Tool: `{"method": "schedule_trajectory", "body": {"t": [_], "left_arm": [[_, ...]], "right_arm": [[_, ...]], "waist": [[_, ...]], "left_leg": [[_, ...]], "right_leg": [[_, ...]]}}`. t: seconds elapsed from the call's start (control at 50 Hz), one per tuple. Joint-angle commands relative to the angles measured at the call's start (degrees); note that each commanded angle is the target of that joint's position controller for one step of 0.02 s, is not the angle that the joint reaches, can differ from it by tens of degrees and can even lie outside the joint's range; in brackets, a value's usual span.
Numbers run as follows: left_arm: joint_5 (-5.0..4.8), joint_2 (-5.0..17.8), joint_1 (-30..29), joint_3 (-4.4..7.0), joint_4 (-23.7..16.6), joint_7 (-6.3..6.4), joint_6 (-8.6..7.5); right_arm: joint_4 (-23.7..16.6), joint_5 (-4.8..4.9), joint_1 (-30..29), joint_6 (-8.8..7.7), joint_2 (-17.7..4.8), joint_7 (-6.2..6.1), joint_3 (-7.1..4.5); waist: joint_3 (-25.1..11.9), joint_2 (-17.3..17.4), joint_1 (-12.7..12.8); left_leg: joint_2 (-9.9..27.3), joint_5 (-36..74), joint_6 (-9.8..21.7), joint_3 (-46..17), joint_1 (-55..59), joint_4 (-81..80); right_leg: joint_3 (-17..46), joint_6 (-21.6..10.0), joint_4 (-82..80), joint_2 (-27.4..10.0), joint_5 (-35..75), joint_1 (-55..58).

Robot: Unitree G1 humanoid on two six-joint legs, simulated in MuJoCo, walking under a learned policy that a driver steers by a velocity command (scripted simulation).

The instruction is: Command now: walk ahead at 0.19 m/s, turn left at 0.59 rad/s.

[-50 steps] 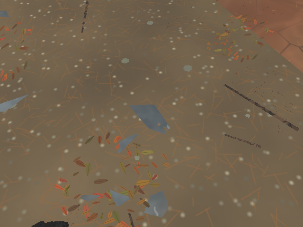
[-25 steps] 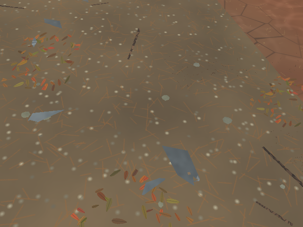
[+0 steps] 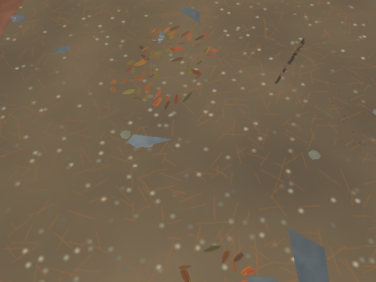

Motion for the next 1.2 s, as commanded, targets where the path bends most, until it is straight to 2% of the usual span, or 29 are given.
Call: {"method": "schedule_trajectory", "body": {"t": [0.02,0.16,0.2,0.22,0.24,0.26,0.28,0.34,0.38,0.48,0.52,0.56,0.58,0.6,0.62,0.64,0.68,0.72,0.78,0.84,0.92,0.94,0.96,0.98,1.0,1.02,1.06,1.12,1.2], "left_arm": [[-0.59,9.1,-5.8,2.15,-3.7,0.92,-0.16],[-2.76,12.5,-3.7,2.79,-2.0,0.95,2.00],[-3.09,11.6,-2.6,2.39,-1.2,0.87,2.48],[-1.35,9.7,0.7,1.63,-1.0,0.65,2.41],[1.27,5.4,2.8,-0.31,-3.0,0.25,2.27],[-0.15,8.6,1.6,0.23,-1.9,-0.16,2.65],[-1.94,10.3,-0.8,0.76,-2.3,-0.24,3.33],[-1.21,9.3,-1.8,0.62,-1.3,0.91,4.79],[-1.14,7.6,0.6,0.14,-0.1,1.20,5.53],[-0.84,6.6,-0.8,-0.62,0.2,1.43,6.10],[-0.36,5.5,1.6,-0.91,1.3,0.71,5.82],[0.31,6.8,4.2,-0.59,2.3,0.40,5.44],[0.15,9.1,6.7,-0.31,2.3,0.68,4.96],[-0.09,14.6,9.0,1.20,3.6,0.70,4.63],[0.56,15.9,7.0,1.68,2.4,0.80,3.70],[0.77,13.0,5.4,0.94,2.0,1.40,2.62],[-1.04,10.0,5.0,0.42,2.1,1.65,1.25],[-1.52,8.7,7.0,0.20,3.0,1.69,0.80],[-1.46,9.3,8.5,0.46,3.5,1.55,0.91],[-2.06,12.0,10.7,1.26,4.2,1.00,1.15],[-2.28,11.4,9.5,1.06,4.5,0.47,1.44],[-1.62,8.5,9.1,0.10,4.3,0.25,1.14],[-0.65,3.5,9.4,-1.48,1.4,0.20,0.22],[-1.51,5.5,7.5,-1.12,0.3,0.51,-0.95],[-2.97,9.4,6.3,0.08,-0.1,0.10,-1.61],[-3.32,9.7,4.8,0.16,0.0,-0.19,-1.87],[-1.87,8.3,3.8,0.35,0.4,-0.21,-1.59],[-1.44,5.7,3.7,-0.13,0.5,-0.61,-0.29],[-1.39,3.7,-2.7,-1.00,-1.5,-1.06,0.26]], "right_arm": [[-4.0,-0.30,4.3,0.24,-0.6,0.95,0.31],[-8.5,-0.63,-2.8,0.89,-3.6,3.49,-0.64],[-7.7,-1.20,1.6,0.64,-5.5,3.01,-1.79],[-7.5,-1.40,5.3,0.54,-10.7,1.85,-3.27],[-9.6,-2.94,4.1,0.48,-15.0,0.85,-3.20],[-9.8,-2.73,5.2,-0.18,-9.5,1.43,-1.51],[-9.5,-2.25,2.6,-0.71,-7.6,1.86,-0.78],[-8.4,-1.50,-3.5,-0.52,-5.8,1.44,0.04],[-8.3,-2.40,-5.7,-0.41,-5.5,1.14,0.12],[-5.6,-2.33,-5.8,-0.47,-4.4,0.89,0.48],[-4.2,-1.71,-5.9,-0.22,-3.0,1.00,1.11],[-2.6,-1.70,-3.9,-0.12,-3.4,1.02,1.11],[-3.2,-1.84,-5.6,-0.28,-1.4,0.95,1.66],[-5.2,-0.91,-7.1,-0.99,-0.1,0.93,1.75],[-6.1,0.21,-10.1,-1.85,-3.3,0.71,0.85],[-5.6,0.64,-9.0,-2.42,-5.0,0.63,-0.23],[-3.6,-0.57,-5.8,-3.04,-3.4,1.01,-0.32],[-3.6,-0.78,-8.1,-3.91,-0.9,1.54,0.24],[-3.9,-0.38,-10.8,-4.54,2.1,2.45,1.31],[-4.2,0.18,-11.5,-4.48,1.1,3.04,1.38],[-0.8,0.51,-0.9,-4.11,-2.9,2.46,-0.33],[1.2,0.51,7.0,-4.02,-5.6,1.84,-1.63],[1.9,-0.87,14.0,-3.69,-12.1,1.26,-3.03],[2.7,-1.01,16.7,-4.17,-11.2,1.96,-2.58],[2.1,-0.99,12.2,-4.75,-7.8,2.25,-1.14],[1.5,-0.96,8.9,-5.08,-5.2,2.38,-0.33],[1.3,-1.22,4.4,-5.45,-2.8,2.65,0.55],[2.0,-1.23,3.9,-5.96,-2.8,2.34,0.45],[3.8,-1.45,5.4,-6.19,-4.0,1.61,0.10]], "waist": [[-7.9,-8.0,-2.3],[-6.9,-7.4,-0.6],[-9.2,-4.6,-3.4],[-13.0,3.6,-4.0],[-17.4,16.6,-1.1],[-25.8,8.9,-4.4],[-20.8,5.5,-4.0],[-13.3,2.7,-0.6],[-13.0,3.8,0.9],[-12.4,5.5,-0.8],[-11.9,5.1,0.7],[-8.1,4.3,1.2],[-5.4,-1.3,2.0],[-2.2,-14.9,2.3],[2.9,-18.6,4.2],[3.8,-15.8,2.5],[1.8,-12.1,1.3],[0.3,-10.1,2.4],[-1.7,-10.9,3.7],[-1.4,-11.3,4.3],[-3.5,-9.2,-2.1],[-8.1,-5.7,-5.9],[-14.9,10.3,-7.2],[-17.1,13.4,-8.2],[-10.9,9.3,-6.3],[-7.0,6.7,-4.8],[-2.8,3.6,-2.2],[-2.3,2.4,-0.4],[-0.8,0.8,-1.8]], "left_leg": [[2.5,9.6,0.0,-0.7,3.7,-8.6],[-0.5,11.8,4.0,2.9,9.9,-25.0],[-4.1,18.0,6.8,4.4,20.1,-33.8],[2.2,42.0,9.9,-4.1,31.3,-35.3],[18.8,62.2,22.4,-26.2,43.5,-34.1],[20.3,56.6,25.9,-28.7,42.4,-35.9],[17.4,53.0,23.5,-22.1,39.2,-35.8],[10.3,38.7,16.7,-13.4,26.4,-38.7],[8.8,36.9,16.5,-10.7,21.7,-40.1],[8.2,20.8,15.8,-10.9,19.0,-41.3],[5.9,-3.9,12.9,-10.5,14.7,-42.8],[2.7,-18.9,8.9,-10.3,8.8,-41.6],[-0.4,-18.5,6.6,-7.6,4.5,-32.9],[-7.7,-11.2,3.0,3.5,-1.4,-20.3],[-5.8,-8.4,2.7,1.3,-5.9,-10.3],[-3.8,-5.5,3.0,-1.7,-9.0,-4.4],[-1.7,0.0,3.0,-2.0,-12.2,-2.5],[-0.7,5.7,2.5,0.1,-10.0,-7.8],[-1.9,9.9,1.6,3.5,0.2,-19.7],[-2.5,8.8,1.7,4.9,6.9,-26.7],[-4.0,10.9,5.1,5.8,24.8,-33.2],[-0.9,10.0,7.1,1.7,35.5,-34.3],[13.4,1.4,14.2,-21.1,51.1,-39.2],[18.6,-8.6,19.2,-39.1,51.0,-47.6],[18.3,-11.5,18.1,-34.4,46.6,-48.1],[15.5,-8.6,16.6,-27.5,41.5,-48.6],[11.2,3.1,14.8,-18.1,33.5,-51.2],[9.0,15.9,15.0,-10.7,29.9,-53.7],[7.8,22.1,13.7,-1.7,28.9,-55.0]], "right_leg": [[5.8,-11.6,-6.9,-16.5,33.5,3.9],[0.7,-7.4,0.6,-17.1,27.0,8.5],[-1.6,-4.2,11.9,-13.8,27.0,6.5],[-4.1,-0.2,24.0,-9.6,14.9,-0.8],[-3.3,4.6,44.2,-1.1,-28.3,-19.1],[8.2,4.7,50.7,-1.6,-31.2,-18.9],[8.8,4.6,52.1,-3.5,-28.4,-21.1],[8.2,5.0,42.6,-5.5,-19.8,-17.0],[7.0,5.8,36.5,-4.3,-17.2,-11.3],[6.6,5.1,21.5,-3.6,-10.4,-3.6],[3.7,3.4,12.7,-2.1,-4.1,3.2],[3.7,0.2,10.6,-2.0,-11.0,6.1],[12.5,-3.5,3.6,-8.6,-20.6,5.6],[26.8,-9.4,-7.3,-16.3,-37.7,2.8],[39.0,-13.6,-14.9,-22.8,-40.0,1.0],[38.4,-13.4,-14.5,-22.9,-35.2,2.4],[31.1,-11.0,-12.8,-19.6,-26.2,8.5],[23.6,-9.0,-12.8,-16.5,-16.4,10.8],[15.1,-7.8,-11.9,-13.0,-6.3,8.5],[14.6,-8.7,-10.9,-14.5,-6.3,6.3],[13.0,-6.4,-2.6,-14.3,-0.4,0.3],[8.6,-4.1,9.8,-10.7,4.2,-3.6],[2.0,0.9,32.6,-3.5,-5.6,-20.9],[8.3,1.3,45.2,-0.3,-21.9,-29.4],[10.8,-0.1,50.7,-4.4,-19.3,-34.3],[10.1,-1.3,50.6,-6.7,-14.0,-34.1],[9.9,-1.2,44.9,-9.5,-6.4,-30.8],[8.7,0.5,40.2,-9.7,-0.7,-28.4],[8.1,1.9,25.8,-8.2,10.3,-28.1]]}}
Next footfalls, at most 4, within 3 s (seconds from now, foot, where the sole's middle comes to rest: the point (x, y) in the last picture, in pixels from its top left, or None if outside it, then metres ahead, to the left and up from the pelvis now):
0.22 left None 0.20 0.14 -0.78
0.56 right None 0.18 -0.10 -0.78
0.94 left None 0.31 0.21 -0.78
1.44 right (192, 211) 0.68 0.04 -0.78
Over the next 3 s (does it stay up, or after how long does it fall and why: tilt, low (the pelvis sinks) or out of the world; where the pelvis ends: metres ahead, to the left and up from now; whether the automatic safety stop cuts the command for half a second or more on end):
stays up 1.31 -0.14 -0.02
